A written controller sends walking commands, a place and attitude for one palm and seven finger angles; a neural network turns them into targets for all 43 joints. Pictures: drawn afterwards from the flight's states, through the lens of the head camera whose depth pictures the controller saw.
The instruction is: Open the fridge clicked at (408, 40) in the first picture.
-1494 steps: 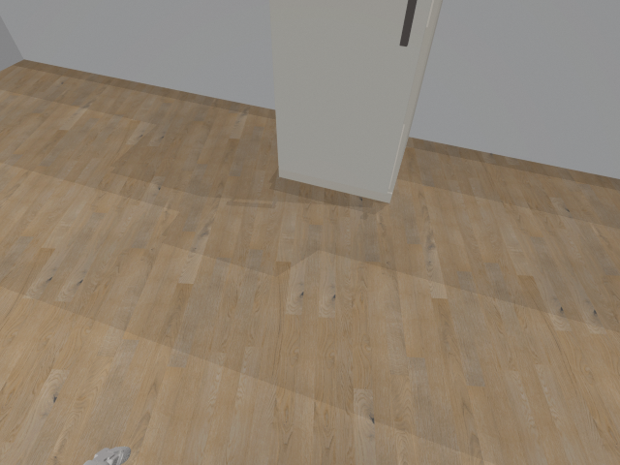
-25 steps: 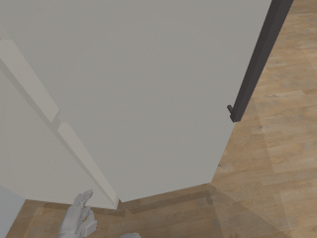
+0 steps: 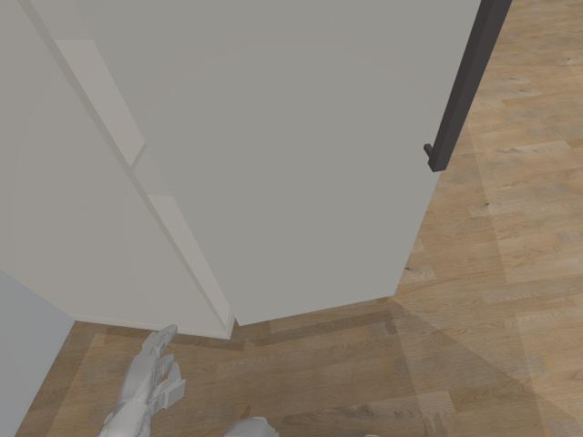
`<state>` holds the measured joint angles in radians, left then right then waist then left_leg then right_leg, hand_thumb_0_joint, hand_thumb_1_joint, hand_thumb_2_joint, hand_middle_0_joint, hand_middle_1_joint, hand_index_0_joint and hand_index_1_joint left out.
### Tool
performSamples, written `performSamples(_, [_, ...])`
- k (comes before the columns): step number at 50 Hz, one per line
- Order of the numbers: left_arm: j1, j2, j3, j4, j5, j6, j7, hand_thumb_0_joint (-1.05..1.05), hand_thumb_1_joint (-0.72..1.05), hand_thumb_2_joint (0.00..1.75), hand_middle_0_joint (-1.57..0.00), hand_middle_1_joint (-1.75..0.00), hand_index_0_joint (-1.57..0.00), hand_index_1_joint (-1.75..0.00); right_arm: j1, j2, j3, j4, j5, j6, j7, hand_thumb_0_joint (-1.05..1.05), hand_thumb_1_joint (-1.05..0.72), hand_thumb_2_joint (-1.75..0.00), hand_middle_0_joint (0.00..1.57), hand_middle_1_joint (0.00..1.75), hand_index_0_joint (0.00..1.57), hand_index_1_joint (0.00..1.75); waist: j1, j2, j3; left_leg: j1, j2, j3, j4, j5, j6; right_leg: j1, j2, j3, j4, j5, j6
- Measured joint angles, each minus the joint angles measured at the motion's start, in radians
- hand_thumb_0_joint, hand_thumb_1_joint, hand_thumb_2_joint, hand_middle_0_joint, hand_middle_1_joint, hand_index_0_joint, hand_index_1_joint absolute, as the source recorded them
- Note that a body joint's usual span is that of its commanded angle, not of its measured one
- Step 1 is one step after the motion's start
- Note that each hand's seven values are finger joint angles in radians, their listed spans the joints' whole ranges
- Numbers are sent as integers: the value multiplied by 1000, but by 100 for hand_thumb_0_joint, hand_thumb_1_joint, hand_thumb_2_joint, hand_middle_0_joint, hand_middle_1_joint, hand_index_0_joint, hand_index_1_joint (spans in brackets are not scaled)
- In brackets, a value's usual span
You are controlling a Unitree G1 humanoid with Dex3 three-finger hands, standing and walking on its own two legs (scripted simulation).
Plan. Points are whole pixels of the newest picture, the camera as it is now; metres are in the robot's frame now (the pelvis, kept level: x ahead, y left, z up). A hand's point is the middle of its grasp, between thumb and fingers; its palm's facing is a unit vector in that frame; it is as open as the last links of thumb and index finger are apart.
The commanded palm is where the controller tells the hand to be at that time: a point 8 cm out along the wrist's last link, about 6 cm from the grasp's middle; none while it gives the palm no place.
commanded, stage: stop stepping back and stand still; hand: right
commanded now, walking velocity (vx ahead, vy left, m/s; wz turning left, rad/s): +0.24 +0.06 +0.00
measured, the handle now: (462, 69) +0.58 -0.22 +0.18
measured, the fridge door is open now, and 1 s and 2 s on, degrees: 72 72 72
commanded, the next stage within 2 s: let the arm hang, fingers relaxed in 1.04 s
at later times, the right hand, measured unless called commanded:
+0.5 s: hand out of the picture +0.08 -0.27 +0.18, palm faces +0.46 +0.81 -0.36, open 7.4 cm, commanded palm +0.02 -0.30 +0.19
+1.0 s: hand out of the picture +0.05 -0.30 +0.19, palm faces +0.48 +0.77 -0.42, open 7.4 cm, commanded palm -0.02 -0.33 +0.19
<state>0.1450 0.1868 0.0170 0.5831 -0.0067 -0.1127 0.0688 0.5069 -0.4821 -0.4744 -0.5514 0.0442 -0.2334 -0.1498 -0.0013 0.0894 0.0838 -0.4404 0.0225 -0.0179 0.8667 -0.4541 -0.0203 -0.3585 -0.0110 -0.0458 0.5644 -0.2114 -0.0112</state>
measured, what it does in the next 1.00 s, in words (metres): walks backwards: left foot, then right foot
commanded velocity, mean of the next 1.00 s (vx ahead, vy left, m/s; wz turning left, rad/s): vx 0.18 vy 0.02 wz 0.00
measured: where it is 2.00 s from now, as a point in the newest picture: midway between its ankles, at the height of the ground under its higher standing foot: outside the picture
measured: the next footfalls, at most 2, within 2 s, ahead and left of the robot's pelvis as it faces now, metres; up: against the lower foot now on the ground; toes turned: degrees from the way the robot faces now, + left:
left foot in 0.14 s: +0.01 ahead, +0.13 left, +0.00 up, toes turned +4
right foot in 0.40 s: -0.08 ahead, -0.13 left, +0.00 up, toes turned -3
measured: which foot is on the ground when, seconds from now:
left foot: up 0.00-0.12, down 0.14-0.40, up 0.42-0.58, down 0.60-0.84, up 0.86-1.00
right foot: down 0.00-0.16, up 0.18-0.38, down 0.40-0.60, up 0.62-0.82, down 0.84-1.00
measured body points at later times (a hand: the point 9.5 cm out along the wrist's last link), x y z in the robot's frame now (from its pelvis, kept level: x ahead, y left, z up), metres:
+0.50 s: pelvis -0.12 +0.00 +0.00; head -0.16 -0.03 +0.45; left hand +0.01 +0.25 -0.07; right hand +0.05 -0.31 +0.20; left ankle -0.09 +0.09 -0.67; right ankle -0.12 -0.13 -0.73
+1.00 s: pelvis -0.15 -0.03 +0.01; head -0.17 -0.05 +0.46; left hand +0.01 +0.19 -0.06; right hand +0.02 -0.34 +0.21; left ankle -0.11 +0.07 -0.69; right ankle -0.14 -0.14 -0.73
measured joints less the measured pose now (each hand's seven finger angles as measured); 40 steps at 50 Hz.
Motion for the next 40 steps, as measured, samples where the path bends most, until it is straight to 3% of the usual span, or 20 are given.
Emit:
performSamples(3, [23,-9,-2,-1,-5,-26,-23,1,90,90,-20,-30,-20,-30,20,25,15,-11,1,12,2,2,-89,-90,21,30,22,30,0,-37,5,15,-37,30,16,-13,2,-8,-31,19,-17,39,6])
performSamples(7, [81,-1,-18,-22,-17,-28,-36,1,90,90,-21,-30,-21,-30,67,19,14,-44,-8,18,7,2,-89,-90,21,30,22,30,-5,-68,-21,158,-21,86,-225,83,18,-69,-46,29,75,-3,7])
performSamples(10, [88,18,-12,20,-20,-5,-30,1,90,90,-21,-30,-21,-30,25,22,28,-8,-14,21,16,2,-89,-90,21,30,22,30,-5,-115,-11,167,-32,122,-211,145,39,-151,-37,71,356,-190,9])
performSamples(12, [98,17,-10,68,-21,15,-29,1,90,90,-21,-30,-21,-30,8,43,36,21,-5,30,15,2,-89,-90,21,30,22,30,-23,-90,-38,157,-19,100,-202,145,46,-180,2,70,590,-199,16])
performSamples(14, [113,11,-13,97,-13,32,-25,2,90,89,-21,-30,-21,-30,-3,65,34,62,-3,38,12,2,-89,-90,21,30,22,30,-22,-56,-81,142,-4,80,-221,164,46,-160,12,51,673,-175,12])
performSamples(16, [134,10,-14,109,-4,31,-20,2,90,90,-21,-30,-21,-30,-26,80,41,103,-9,51,6,2,-89,-90,21,30,22,30,-12,-29,-122,121,14,79,-243,188,43,-87,3,35,573,-180,-4])
performSamples(19, [163,32,-11,93,5,-4,-10,2,90,90,-21,-30,-21,-30,-55,95,64,106,-21,65,-7,2,-89,-90,21,30,21,30,8,-15,-151,71,26,92,-222,198,33,101,-21,30,155,-191,-36])
performSamples(21, [152,23,1,91,8,-26,-2,2,90,90,-21,-30,-21,-30,-62,86,61,87,-30,62,-16,2,-89,-90,21,30,21,30,5,31,-121,28,41,53,-117,121,33,156,3,-2,47,-166,-18])
performSamples(23, [150,5,10,88,13,-48,-4,2,90,90,-21,-30,-21,-30,-42,81,53,92,-33,50,-15,2,-89,-90,21,30,21,30,18,38,-113,-13,13,37,82,23,28,169,10,-16,40,-144,2])
performSamples(25, [169,-4,17,85,9,-63,-18,2,90,90,-20,-30,-20,-30,-37,75,58,106,-39,31,0,2,-89,-90,21,30,21,30,43,6,-121,-21,-25,51,187,11,32,165,2,14,22,-119,0])
performSamples(28, [194,7,5,77,-1,-48,-34,1,90,90,-20,-30,-20,-30,-12,60,53,102,-37,7,17,2,-89,-90,21,30,21,30,45,-59,-130,68,-51,106,-13,22,37,133,-26,50,38,-111,-1])
performSamples(30, [204,14,-3,55,-5,-31,-37,1,90,90,-20,-30,-20,-30,5,24,24,92,-37,-2,26,2,-89,-90,21,30,21,30,38,-71,-130,155,-43,117,-201,41,47,72,-25,51,133,-171,-14])
performSamples(32, [175,28,3,64,-10,-9,-36,1,90,90,-21,-30,-21,-30,-20,17,11,106,-32,-13,37,2,-89,-90,21,30,21,30,21,-101,-97,135,-51,132,-193,140,71,-24,-22,71,360,-251,-23])
performSamples(34, [149,31,11,100,-13,12,-38,1,90,90,-21,-30,-21,-30,-46,41,26,136,-19,-3,44,2,-89,-90,21,30,22,30,3,-109,-83,124,-53,137,-164,137,83,-99,2,82,583,-242,-14])
performSamples(36, [138,23,9,119,-13,24,-38,2,90,90,-21,-30,-21,-30,-46,75,38,148,-14,13,43,2,-89,-90,21,30,22,30,-13,-88,-92,122,-47,123,-183,145,86,-134,8,59,673,-199,-14])
performSamples(38, [138,9,-1,115,-9,19,-30,2,90,90,-21,-30,-21,-30,-40,99,51,135,-18,33,34,2,-89,-90,21,30,22,30,-20,-52,-101,120,-33,113,-217,162,83,-110,-4,29,583,-191,-24])
performSamples(40, [143,0,-13,97,-1,-3,-17,2,90,90,-21,-30,-21,-30,-32,109,67,93,-25,44,18,2,-89,-90,21,30,21,30,-24,-15,-107,109,-11,111,-225,163,82,-23,-15,8,348,-202,-39])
